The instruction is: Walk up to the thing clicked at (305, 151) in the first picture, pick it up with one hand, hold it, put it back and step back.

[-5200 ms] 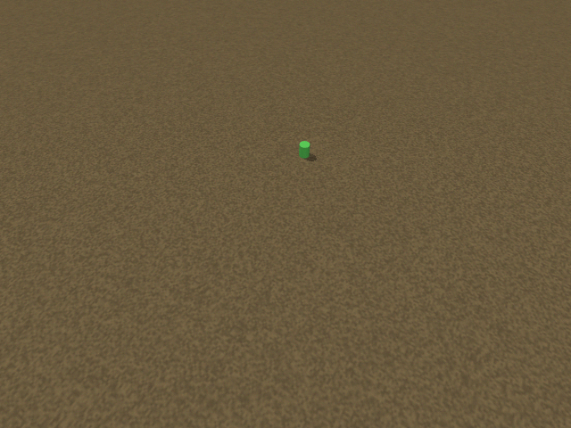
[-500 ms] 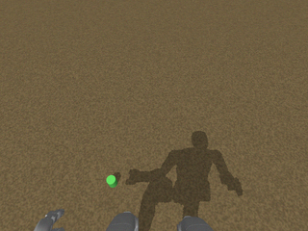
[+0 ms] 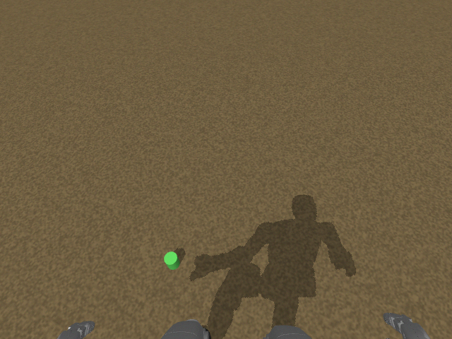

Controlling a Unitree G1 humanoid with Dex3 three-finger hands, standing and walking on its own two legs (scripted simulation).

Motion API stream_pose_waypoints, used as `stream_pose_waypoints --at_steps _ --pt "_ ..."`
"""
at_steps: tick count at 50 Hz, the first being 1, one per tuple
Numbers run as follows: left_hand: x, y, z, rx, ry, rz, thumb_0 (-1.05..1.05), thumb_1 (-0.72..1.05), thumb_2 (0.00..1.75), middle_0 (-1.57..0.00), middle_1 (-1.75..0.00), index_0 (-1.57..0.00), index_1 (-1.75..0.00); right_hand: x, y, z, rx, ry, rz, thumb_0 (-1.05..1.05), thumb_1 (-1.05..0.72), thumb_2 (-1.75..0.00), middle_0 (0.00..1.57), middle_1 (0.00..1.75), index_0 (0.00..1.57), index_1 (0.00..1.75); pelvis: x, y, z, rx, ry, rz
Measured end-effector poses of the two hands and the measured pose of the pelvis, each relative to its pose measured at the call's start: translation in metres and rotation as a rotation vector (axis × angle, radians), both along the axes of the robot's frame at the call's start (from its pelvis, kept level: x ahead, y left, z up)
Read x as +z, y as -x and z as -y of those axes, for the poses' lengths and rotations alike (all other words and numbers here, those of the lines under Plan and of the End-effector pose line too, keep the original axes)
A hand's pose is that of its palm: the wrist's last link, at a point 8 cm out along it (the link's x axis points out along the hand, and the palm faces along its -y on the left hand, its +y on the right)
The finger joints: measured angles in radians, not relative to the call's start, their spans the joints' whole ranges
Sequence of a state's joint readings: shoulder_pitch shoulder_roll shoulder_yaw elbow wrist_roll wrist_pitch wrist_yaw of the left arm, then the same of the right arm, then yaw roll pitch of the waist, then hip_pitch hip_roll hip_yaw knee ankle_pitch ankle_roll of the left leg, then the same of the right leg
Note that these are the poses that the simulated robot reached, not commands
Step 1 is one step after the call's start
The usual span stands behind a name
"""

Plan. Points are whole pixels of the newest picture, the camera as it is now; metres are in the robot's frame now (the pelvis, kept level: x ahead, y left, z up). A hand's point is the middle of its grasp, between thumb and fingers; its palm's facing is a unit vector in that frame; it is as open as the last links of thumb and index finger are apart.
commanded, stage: walk up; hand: left
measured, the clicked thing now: (172, 260) +0.46 +0.27 -0.72
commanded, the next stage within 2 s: none
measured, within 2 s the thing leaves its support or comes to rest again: neither
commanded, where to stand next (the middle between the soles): +0.08 +0.00 m, yaw +2 degrees
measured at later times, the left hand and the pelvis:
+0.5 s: hand out of the picture +0.09 +0.27 -0.14, palm faces +0.01 -0.94 -0.34, open 7.4 cm; pelvis +0.01 +0.01 +0.02, yaw +1 degrees
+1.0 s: hand out of the picture +0.09 +0.27 -0.14, palm faces +0.03 -0.91 -0.41, open 7.4 cm; pelvis -0.01 -0.01 +0.00, yaw +1 degrees
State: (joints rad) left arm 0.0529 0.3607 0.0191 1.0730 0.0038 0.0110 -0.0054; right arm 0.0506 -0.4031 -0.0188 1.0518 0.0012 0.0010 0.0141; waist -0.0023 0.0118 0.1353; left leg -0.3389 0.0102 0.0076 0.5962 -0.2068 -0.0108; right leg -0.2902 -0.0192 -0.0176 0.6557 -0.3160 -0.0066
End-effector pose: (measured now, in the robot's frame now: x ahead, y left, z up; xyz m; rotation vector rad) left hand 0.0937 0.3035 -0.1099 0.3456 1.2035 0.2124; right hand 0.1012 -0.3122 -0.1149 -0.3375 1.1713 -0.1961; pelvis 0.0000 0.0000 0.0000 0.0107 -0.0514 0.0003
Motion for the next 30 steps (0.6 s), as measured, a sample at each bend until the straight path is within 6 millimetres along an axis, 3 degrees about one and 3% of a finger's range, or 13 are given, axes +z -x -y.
stream_pose_waypoints --at_steps 14,22,30 --pt "0.000 0.006 -0.005 0.032 0.049 -0.009 0.00 0.90 0.90 -0.20 -0.30 -0.21 -0.30 0.012 0.013 -0.019 0.000 -0.012 -0.061 0.00 -0.90 -0.90 0.20 0.30 0.20 0.30 0.012 -0.005 -0.007 0.013 0.023 -0.017" --pt "0.003 0.012 -0.006 0.044 0.040 -0.043 0.00 0.91 0.90 -0.20 -0.30 -0.21 -0.30 0.012 -0.002 -0.025 0.007 -0.032 -0.050 0.01 -0.90 -0.90 0.20 0.30 0.20 0.30 0.015 -0.012 -0.007 0.019 0.026 -0.027" --pt "0.006 0.004 -0.006 0.048 0.034 -0.037 0.01 0.91 0.90 -0.20 -0.30 -0.21 -0.30 0.013 -0.021 -0.026 0.017 -0.035 -0.025 0.00 -0.90 -0.90 0.20 0.30 0.20 0.30 0.016 -0.017 -0.006 0.022 0.026 -0.028"
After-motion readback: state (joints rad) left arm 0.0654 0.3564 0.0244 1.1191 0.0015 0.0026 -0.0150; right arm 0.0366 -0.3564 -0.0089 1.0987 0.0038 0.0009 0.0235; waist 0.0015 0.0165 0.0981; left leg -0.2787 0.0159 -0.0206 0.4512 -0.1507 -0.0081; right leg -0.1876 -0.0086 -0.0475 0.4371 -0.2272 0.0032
